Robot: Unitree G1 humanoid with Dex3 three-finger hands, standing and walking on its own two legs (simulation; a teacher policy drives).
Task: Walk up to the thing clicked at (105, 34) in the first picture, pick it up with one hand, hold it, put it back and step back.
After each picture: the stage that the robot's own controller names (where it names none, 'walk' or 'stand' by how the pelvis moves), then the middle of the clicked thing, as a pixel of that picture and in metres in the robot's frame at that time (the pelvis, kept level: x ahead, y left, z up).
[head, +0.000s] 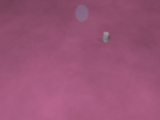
stand; (105, 37) +1.54 -0.26 -0.72
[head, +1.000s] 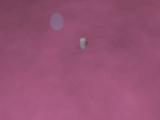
walk; (82, 43) +1.45 +0.11 -0.70
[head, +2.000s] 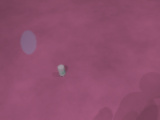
walk; (61, 70) +1.01 +0.29 -0.72
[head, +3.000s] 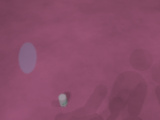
walk; (63, 100) +0.66 +0.24 -0.71
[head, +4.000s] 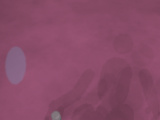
stand; (56, 118) +0.47 +0.21 -0.69
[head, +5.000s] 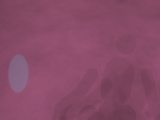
stand; out of the picture +0.44 +0.21 -0.72
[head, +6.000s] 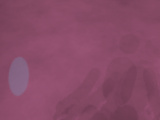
stand; out of the picture +0.41 +0.21 -0.73
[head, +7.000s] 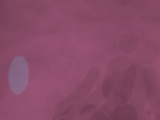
stand; out of the picture +0.41 +0.21 -0.73
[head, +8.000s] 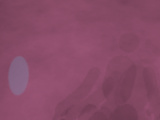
stand; out of the picture +0.41 +0.21 -0.73
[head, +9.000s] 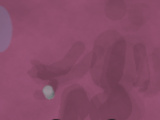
go down; (48, 92) +0.45 +0.21 -0.57
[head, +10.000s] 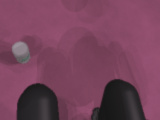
go down; (21, 53) +0.49 +0.24 -0.30
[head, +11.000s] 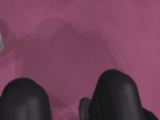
close in; out of the picture +0.49 +0.27 -0.26
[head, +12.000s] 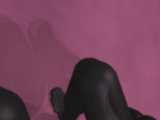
close; out of the picture +0.47 +0.30 -0.23
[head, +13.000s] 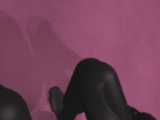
close; out of the picture +0.46 +0.30 -0.24
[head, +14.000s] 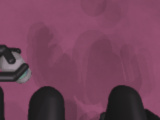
lift; (16, 68) +0.37 +0.24 -0.09
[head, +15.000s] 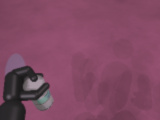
hold; (39, 93) +0.32 +0.17 +0.03
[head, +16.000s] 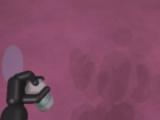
hold; (40, 95) +0.32 +0.17 -0.02
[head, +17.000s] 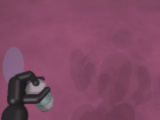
hold; (41, 96) +0.32 +0.17 -0.02
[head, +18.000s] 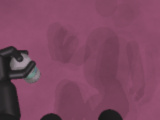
crouch; (26, 69) +0.41 +0.20 -0.08
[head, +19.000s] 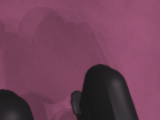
lower; out of the picture +0.55 +0.36 -0.28
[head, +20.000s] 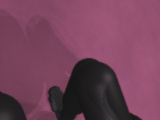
lower; out of the picture +0.51 +0.40 -0.26
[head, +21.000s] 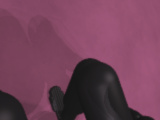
lower; out of the picture +0.51 +0.40 -0.26
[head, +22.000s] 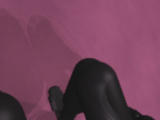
lower; out of the picture +0.51 +0.40 -0.26
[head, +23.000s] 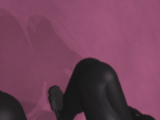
lower; out of the picture +0.51 +0.41 -0.26
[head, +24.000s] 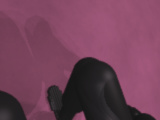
open; out of the picture +0.51 +0.41 -0.26
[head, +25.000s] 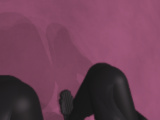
stand; out of the picture +0.51 +0.41 -0.27
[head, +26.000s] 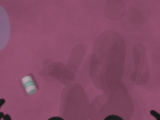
stand; (29, 85) +0.51 +0.35 -0.57
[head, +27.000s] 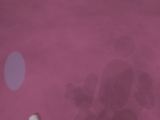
stand; out of the picture +0.47 +0.37 -0.69
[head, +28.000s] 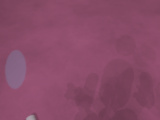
stand; out of the picture +0.45 +0.39 -0.69
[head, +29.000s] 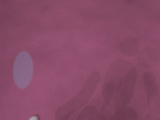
stand; out of the picture +0.45 +0.39 -0.74
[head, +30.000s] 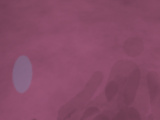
stand; out of the picture +0.43 +0.44 -0.75
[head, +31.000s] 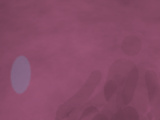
stand; out of the picture +0.41 +0.46 -0.75
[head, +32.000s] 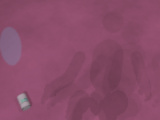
walk; (23, 102) +0.49 +0.46 -0.72
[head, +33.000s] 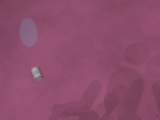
walk; (36, 74) +0.81 +0.49 -0.73
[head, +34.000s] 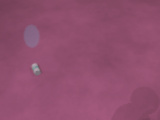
walk; (36, 69) +1.06 +0.50 -0.73
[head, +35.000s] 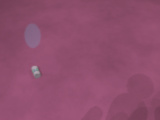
stand; (36, 71) +0.98 +0.49 -0.75
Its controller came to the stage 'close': yes
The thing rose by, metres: 0.70
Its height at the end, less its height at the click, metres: -0.02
